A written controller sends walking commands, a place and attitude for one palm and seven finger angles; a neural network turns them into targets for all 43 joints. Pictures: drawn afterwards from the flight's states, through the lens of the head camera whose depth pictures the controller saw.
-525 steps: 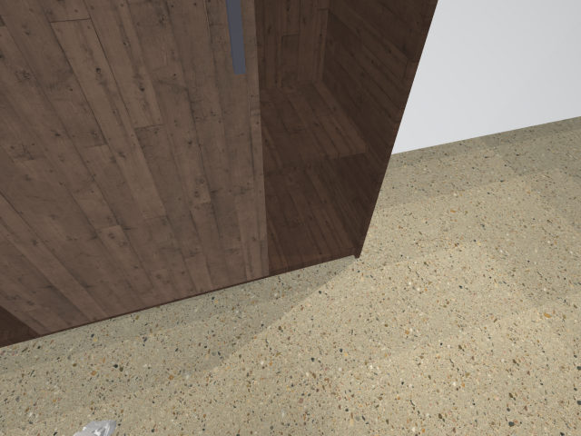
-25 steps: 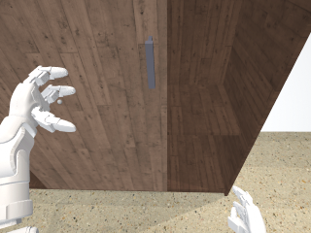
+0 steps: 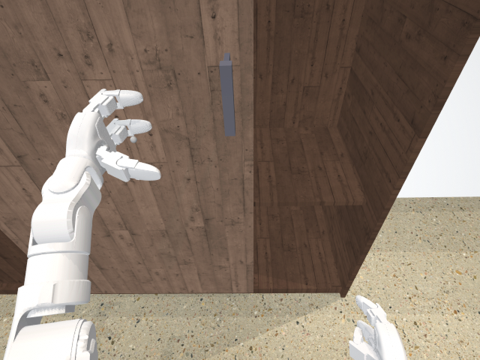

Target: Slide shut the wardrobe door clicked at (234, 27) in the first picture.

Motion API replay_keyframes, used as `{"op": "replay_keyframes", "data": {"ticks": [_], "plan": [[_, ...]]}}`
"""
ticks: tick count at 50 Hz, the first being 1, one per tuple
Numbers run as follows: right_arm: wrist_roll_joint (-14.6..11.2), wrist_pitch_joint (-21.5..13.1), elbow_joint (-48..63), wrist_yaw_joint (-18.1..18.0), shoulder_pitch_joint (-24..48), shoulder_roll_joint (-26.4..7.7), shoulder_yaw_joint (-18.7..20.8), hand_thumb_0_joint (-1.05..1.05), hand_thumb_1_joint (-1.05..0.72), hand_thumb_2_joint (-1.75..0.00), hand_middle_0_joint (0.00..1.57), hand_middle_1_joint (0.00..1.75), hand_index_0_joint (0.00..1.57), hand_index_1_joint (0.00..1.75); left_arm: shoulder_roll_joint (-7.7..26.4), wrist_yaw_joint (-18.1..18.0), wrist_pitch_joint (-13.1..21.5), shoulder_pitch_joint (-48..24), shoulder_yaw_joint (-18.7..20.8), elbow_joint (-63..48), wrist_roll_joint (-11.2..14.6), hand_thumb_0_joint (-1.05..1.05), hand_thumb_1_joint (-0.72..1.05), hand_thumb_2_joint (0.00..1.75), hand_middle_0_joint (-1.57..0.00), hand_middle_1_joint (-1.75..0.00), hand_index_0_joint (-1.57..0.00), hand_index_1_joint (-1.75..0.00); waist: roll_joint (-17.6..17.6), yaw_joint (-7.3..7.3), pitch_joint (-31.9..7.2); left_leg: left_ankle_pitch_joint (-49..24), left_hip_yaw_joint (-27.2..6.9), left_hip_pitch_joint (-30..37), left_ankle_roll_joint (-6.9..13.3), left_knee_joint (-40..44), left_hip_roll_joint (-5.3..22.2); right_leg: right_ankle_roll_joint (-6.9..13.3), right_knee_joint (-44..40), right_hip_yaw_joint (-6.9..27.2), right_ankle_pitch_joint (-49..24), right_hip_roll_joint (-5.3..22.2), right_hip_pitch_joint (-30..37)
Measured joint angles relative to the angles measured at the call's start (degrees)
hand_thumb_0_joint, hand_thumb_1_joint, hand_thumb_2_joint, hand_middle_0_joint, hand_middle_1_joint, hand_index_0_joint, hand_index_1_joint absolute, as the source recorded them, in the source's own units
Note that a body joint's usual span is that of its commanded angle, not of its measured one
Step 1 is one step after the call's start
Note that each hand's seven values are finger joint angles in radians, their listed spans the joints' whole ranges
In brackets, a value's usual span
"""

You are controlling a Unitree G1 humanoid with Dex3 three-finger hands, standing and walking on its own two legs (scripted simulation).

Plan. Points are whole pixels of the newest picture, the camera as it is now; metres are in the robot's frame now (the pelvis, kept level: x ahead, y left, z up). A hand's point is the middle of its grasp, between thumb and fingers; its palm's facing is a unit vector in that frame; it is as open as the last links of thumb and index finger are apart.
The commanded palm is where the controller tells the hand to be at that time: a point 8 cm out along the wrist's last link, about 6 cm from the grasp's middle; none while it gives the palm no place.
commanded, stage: move the hooked fingers beside the handle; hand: left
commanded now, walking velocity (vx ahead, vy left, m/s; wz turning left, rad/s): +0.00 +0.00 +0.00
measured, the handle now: (228, 95) +0.53 +0.07 +0.21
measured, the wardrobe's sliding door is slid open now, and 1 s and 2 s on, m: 0.37 0.37 0.37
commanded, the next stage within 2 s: feel for the door with the fingertips in 1.56 s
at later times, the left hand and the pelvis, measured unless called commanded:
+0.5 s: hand (182, 118) +0.43 +0.14 +0.22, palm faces +0.07 -1.00 +0.00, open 14.0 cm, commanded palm +0.41 +0.18 +0.21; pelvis +0.01 +0.00 +0.00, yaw -1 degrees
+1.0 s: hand (198, 108) +0.47 +0.12 +0.21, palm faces +0.08 -1.00 +0.01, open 14.0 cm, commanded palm +0.43 +0.16 +0.21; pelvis +0.01 +0.00 +0.00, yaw -3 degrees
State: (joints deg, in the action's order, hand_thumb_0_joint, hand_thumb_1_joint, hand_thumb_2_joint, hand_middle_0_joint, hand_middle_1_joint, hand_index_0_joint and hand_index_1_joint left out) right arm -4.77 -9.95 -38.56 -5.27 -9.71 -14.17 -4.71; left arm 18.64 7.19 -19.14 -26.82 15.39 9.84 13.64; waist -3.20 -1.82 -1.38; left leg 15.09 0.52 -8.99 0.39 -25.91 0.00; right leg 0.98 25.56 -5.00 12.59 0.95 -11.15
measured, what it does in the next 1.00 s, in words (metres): stands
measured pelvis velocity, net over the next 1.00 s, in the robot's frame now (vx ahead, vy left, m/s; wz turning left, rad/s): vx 0.01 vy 0.00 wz -0.05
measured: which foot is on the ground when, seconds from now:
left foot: down 0.00-1.00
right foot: down 0.00-1.00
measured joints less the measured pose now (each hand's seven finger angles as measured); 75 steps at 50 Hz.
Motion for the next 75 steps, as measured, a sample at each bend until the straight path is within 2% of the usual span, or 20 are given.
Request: {"op": "replay_keyframes", "data": {"ticks": [15,25,35,42,48,58,67,75], "plan": [[0.5,2.3,-0.8,0.7,-1.8,0.1,0.7,0.01,-0.90,-0.90,0.20,0.30,0.20,0.30,-2.2,-5.2,1.4,-7.5,-2.3,9.2,-2.6,-0.02,-0.50,0.30,-0.30,-1.20,-0.30,-1.20,0.4,1.31,0.1,-0.4,0.8,0.0,0.0,1.2,0.4,0.0,-1.3,0.8,-0.7,-0.5,-0.4],[0.9,2.4,-2.1,1.0,-3.3,-0.1,1.8,0.01,-0.90,-0.90,0.20,0.30,0.20,0.30,-4.7,-8.2,4.1,-13.4,-4.1,16.0,-3.9,-0.02,-0.50,0.30,-0.30,-1.20,-0.30,-1.20,0.5,2.03,0.2,-0.5,1.1,-0.6,-0.1,1.7,0.5,0.1,-1.6,1.1,-0.9,-0.6,-1.1],[1.4,2.7,-2.3,1.6,-4.6,0.5,2.2,0.01,-0.90,-0.90,0.20,0.30,0.20,0.30,-5.7,-10.9,7.1,-17.3,-3.2,22.4,-5.6,-0.02,-0.50,0.30,-0.30,-1.20,-0.30,-1.20,0.6,3.10,-0.2,-0.5,1.8,-1.0,-0.3,1.9,1.0,0.3,-1.6,1.8,-1.1,-1.2,-2.0],[1.7,2.3,-3.0,1.6,-5.8,0.3,2.5,0.01,-0.90,-0.90,0.20,0.30,0.20,0.30,-5.0,-11.1,9.3,-22.0,-2.6,29.6,-6.3,-0.02,-0.50,0.30,-0.30,-1.20,-0.30,-1.20,0.9,3.53,0.1,-0.5,1.6,-2.5,-0.4,1.4,1.2,0.5,-1.6,1.6,-1.3,-1.3,-3.1],[1.6,1.9,-2.9,2.0,-7.5,0.1,3.1,0.01,-0.90,-0.90,0.20,0.30,0.20,0.30,-4.5,-10.4,12.1,-21.8,-1.7,30.4,-6.4,-0.02,-0.50,0.30,-0.30,-1.20,-0.30,-1.20,0.7,3.74,-0.3,-0.5,2.2,-2.7,-0.3,1.6,1.3,0.4,-1.7,2.1,-1.5,-1.5,-3.6],[1.6,1.7,-2.9,2.2,-7.7,0.1,3.4,0.01,-0.90,-0.90,0.20,0.30,0.20,0.30,-5.7,-10.9,12.2,-19.3,-2.2,27.8,-6.4,-0.02,-0.50,0.30,-0.30,-1.20,-0.30,-1.20,0.8,3.56,-0.2,-0.5,2.4,-2.5,-0.1,1.5,1.2,0.2,-1.8,2.4,-1.6,-1.4,-3.4],[1.7,1.3,-2.7,2.0,-6.0,0.7,2.6,0.01,-0.90,-0.90,0.20,0.30,0.20,0.30,-6.0,-11.6,11.5,-22.2,-3.3,31.1,-6.7,-0.02,-0.50,0.30,-0.30,-1.20,-0.30,-1.20,1.0,3.40,-0.3,-0.7,2.1,-3.1,0.1,1.2,0.8,0.0,-1.7,2.1,-1.8,-1.0,-3.7],[1.9,1.2,-2.2,2.4,-6.4,0.9,2.6,0.01,-0.90,-0.90,0.20,0.30,0.20,0.30,-5.7,-11.3,13.0,-22.1,-2.4,31.3,-6.9,-0.02,-0.50,0.30,-0.30,-1.20,-0.30,-1.20,1.1,3.37,-0.7,-0.6,2.5,-3.0,0.2,1.3,0.8,-0.1,-1.7,2.5,-1.8,-1.0,-3.9]]}}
